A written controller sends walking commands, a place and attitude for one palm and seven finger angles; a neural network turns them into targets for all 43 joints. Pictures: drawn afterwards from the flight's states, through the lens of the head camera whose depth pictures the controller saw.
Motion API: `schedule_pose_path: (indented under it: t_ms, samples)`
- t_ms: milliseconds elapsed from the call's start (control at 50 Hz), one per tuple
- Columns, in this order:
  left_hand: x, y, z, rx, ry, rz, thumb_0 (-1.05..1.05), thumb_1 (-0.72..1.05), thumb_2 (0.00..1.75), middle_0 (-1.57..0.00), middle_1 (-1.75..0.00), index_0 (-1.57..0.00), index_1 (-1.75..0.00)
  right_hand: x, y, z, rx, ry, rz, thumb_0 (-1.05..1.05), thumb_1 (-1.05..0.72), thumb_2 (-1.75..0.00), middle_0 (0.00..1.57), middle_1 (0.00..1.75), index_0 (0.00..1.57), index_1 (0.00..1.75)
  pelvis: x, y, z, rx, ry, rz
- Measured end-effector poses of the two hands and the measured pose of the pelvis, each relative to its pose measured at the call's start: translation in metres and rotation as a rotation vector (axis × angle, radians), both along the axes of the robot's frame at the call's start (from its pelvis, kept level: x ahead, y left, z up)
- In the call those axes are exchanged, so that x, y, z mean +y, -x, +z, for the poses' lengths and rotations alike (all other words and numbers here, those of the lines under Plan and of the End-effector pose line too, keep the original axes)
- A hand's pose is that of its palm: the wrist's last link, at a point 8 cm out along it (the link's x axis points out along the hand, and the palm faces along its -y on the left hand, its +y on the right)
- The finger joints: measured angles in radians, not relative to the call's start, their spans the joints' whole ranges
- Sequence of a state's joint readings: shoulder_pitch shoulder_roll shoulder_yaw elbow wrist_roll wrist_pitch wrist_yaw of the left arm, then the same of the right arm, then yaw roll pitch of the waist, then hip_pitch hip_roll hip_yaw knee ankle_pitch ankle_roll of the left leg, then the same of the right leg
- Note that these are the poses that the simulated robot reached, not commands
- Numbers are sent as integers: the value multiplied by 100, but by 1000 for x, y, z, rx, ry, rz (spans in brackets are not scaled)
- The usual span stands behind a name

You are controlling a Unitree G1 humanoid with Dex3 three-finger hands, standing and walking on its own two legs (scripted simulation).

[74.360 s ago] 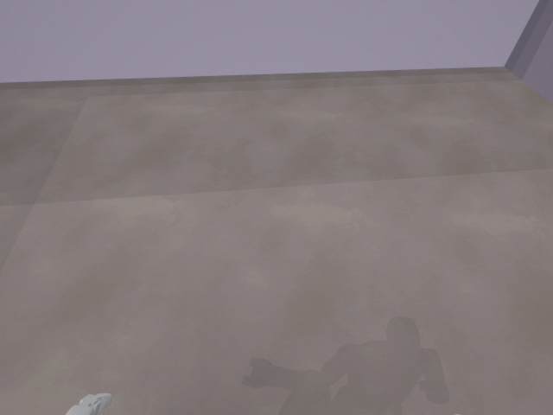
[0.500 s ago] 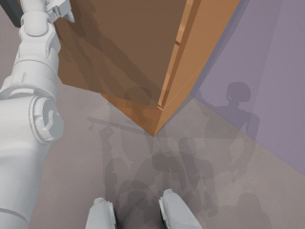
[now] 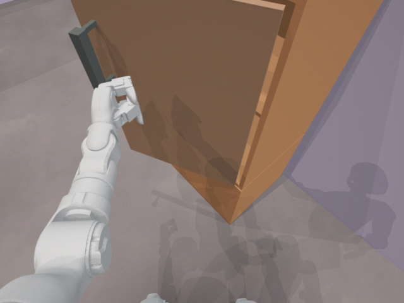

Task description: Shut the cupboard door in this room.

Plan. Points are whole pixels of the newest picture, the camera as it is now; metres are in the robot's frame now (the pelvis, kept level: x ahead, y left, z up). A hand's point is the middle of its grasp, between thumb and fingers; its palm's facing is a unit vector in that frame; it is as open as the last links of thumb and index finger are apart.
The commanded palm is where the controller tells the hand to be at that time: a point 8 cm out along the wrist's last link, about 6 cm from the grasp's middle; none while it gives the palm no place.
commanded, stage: pull the fist back off the door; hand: left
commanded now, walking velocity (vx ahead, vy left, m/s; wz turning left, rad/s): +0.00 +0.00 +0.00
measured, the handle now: (97, 59) +0.63 +0.21 +0.12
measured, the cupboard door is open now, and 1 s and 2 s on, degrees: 26 26 26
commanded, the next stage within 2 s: draw the hand back to the body in 0.06 s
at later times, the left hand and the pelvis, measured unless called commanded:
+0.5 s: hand (112, 125) +0.41 +0.14 +0.13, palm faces +0.03 -1.00 -0.01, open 3.1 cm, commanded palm +0.37 +0.19 +0.15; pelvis +0.00 +0.00 +0.01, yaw -1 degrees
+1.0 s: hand (19, 197) +0.27 +0.23 +0.17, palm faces +0.29 -0.93 -0.24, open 3.5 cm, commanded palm +0.22 +0.26 +0.19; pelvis -0.01 +0.01 +0.04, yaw +1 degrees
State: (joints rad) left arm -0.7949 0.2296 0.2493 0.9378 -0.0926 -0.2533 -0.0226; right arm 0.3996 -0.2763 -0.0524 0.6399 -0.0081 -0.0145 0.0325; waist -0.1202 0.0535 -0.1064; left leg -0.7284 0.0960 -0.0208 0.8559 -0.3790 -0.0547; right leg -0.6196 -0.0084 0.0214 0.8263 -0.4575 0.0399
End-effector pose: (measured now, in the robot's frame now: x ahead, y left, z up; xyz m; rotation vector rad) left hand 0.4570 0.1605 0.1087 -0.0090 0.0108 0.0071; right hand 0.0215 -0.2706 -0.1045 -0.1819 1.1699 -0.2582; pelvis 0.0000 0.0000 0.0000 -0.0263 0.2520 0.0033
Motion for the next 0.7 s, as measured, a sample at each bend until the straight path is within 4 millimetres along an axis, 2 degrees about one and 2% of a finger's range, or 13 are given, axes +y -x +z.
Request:
schedule_pose_path:
  t_ms: [80, 160, 220, 320, 420, 500, 580, 700]
  samples:
    - [-9, 10, 6, -26, -15, -12, 1, 90, 90, -130, -151, -130, -150, 3, -34, 0, -83, -6, 38, 1, -90, -90, 20, 30, 20, 30, -1, 0, 0, -23, -4, 9]
    - [-15, 6, 12, -8, -32, -14, 1, 90, 90, -131, -151, -131, -150, 11, -51, -1, -130, -22, 55, 1, -90, -90, 20, 30, 20, 30, -1, 4, 0, -31, -8, 13]
    - [-15, 2, 14, 9, -22, -5, 1, 90, 90, -131, -151, -131, -150, 16, -51, -3, -137, -36, 55, 1, -90, -90, 20, 30, 20, 30, -2, 7, 0, -28, -12, 10]
    - [-2, 8, 19, -17, -15, 17, 1, 90, 90, -130, -150, -130, -150, 22, -32, -7, -105, -65, 22, 1, -90, -90, 20, 30, 20, 30, -1, 6, 2, -31, -21, -12]
    - [18, 37, 20, -29, -32, 22, 1, 90, 90, -130, -150, -130, -150, 23, -12, -7, -65, -84, -13, 1, -90, -90, 20, 30, 20, 30, -1, 1, 8, -68, -24, -25]
    - [33, 67, 23, -42, -24, 24, 1, 90, 90, -130, -150, -130, -150, 19, -13, -1, -77, -69, -17, 1, -90, -90, 20, 30, 20, 30, 0, 1, 13, -111, -21, -21]
    - [44, 93, 33, -74, -32, 15, 1, 90, 90, -130, -150, -130, -150, 16, -32, 8, -141, -39, 10, 1, -90, -90, 20, 30, 20, 30, 1, 4, 16, -149, -17, -10]
    - [60, 128, 49, -87, -36, 3, 1, 90, 90, -128, -148, -128, -148, 20, -82, 28, -309, -21, 71, 1, -90, -90, 20, 30, 20, 30, 4, 11, 20, -195, -19, 1]
